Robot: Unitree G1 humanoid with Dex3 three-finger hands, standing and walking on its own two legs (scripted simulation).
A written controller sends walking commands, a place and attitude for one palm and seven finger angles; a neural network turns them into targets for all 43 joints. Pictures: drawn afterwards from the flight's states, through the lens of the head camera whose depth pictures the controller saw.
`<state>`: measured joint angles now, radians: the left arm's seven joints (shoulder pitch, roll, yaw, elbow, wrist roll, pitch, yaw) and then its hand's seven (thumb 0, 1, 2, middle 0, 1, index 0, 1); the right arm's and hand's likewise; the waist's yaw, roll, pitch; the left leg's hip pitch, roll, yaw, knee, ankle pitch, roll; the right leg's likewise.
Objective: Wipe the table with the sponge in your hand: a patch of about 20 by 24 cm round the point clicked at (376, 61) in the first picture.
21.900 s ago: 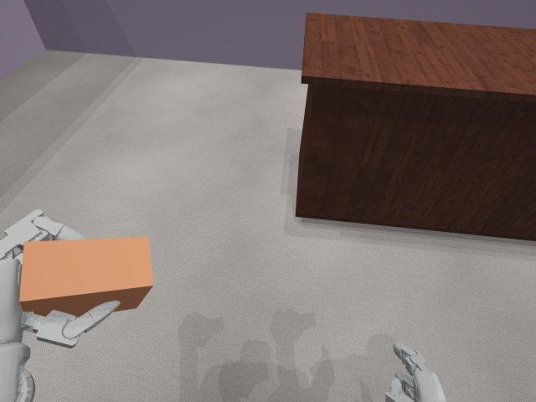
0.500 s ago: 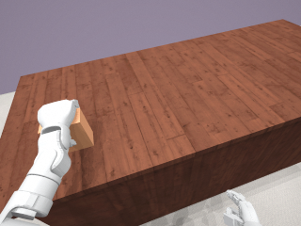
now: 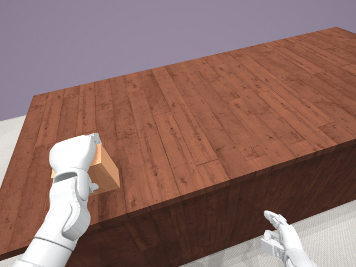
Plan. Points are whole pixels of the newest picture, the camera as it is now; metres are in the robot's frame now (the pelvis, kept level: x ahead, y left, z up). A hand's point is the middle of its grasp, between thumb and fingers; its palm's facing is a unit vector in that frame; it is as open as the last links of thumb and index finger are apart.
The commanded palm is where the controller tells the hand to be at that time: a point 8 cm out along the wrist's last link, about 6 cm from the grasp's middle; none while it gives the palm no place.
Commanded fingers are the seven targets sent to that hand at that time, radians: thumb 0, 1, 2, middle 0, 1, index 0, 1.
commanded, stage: wipe back along the middle lane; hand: left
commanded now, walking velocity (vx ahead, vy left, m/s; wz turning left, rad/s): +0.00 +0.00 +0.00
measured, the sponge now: (92, 177) +0.29 +0.25 +0.06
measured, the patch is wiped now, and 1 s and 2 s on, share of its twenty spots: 0.65 0.75 1.00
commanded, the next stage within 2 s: slide across to the third lane in 0.20 s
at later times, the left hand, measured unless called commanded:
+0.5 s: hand (95, 179) +0.26 +0.22 +0.10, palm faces +0.07 -0.07 -0.99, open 9.6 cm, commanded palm +0.23 +0.20 +0.15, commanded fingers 0.00 0.10 1.30 -1.20 -1.60 -1.20 -1.60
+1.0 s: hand (115, 175) +0.27 +0.18 +0.11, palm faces +0.07 -0.09 -0.99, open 9.6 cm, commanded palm +0.25 +0.16 +0.16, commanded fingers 0.00 0.10 1.30 -1.20 -1.60 -1.20 -1.60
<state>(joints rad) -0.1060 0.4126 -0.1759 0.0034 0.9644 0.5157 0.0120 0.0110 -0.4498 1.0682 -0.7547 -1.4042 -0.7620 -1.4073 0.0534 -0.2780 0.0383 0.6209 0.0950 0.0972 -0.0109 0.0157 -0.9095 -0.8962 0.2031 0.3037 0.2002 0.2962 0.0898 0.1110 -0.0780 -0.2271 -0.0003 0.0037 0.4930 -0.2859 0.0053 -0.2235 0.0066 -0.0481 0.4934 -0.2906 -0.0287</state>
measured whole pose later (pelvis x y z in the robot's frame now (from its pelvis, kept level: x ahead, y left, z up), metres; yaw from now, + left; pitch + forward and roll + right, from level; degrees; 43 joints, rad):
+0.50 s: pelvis -0.01 -0.02 +0.00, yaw +0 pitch -1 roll +1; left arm -0.04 0.39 -0.23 -0.09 0.97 0.56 0.00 0.01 -0.45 1.07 -0.75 -1.41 -0.76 -1.41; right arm 0.04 -0.28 0.04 0.63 0.09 0.08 -0.01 0.02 -0.91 -0.90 0.20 0.30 0.20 0.30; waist 0.11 0.12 -0.07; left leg -0.21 0.01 0.00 0.50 -0.28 -0.02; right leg -0.22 0.02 -0.05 0.53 -0.30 -0.05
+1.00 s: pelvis -0.03 -0.03 +0.00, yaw +0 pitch -3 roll +1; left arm -0.20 0.34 -0.32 0.05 0.96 0.57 0.01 0.00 -0.45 1.07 -0.76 -1.40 -0.77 -1.40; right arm 0.01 -0.26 0.04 0.67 0.09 0.05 -0.01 0.02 -0.91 -0.90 0.20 0.30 0.20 0.30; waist 0.11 0.11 -0.06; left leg -0.18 0.03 0.00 0.46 -0.24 -0.03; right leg -0.20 0.04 -0.06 0.50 -0.26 -0.07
